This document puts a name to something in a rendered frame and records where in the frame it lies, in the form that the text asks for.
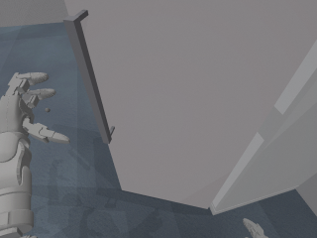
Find robot right hand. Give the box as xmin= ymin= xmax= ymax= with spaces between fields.
xmin=243 ymin=218 xmax=268 ymax=238

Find handle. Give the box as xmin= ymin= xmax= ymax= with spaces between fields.
xmin=63 ymin=9 xmax=115 ymax=144

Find left robot forearm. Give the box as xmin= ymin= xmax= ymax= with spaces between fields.
xmin=0 ymin=131 xmax=34 ymax=238

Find robot left hand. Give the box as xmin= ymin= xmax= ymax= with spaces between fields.
xmin=0 ymin=72 xmax=70 ymax=144

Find fridge door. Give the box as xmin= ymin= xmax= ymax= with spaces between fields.
xmin=64 ymin=0 xmax=317 ymax=209

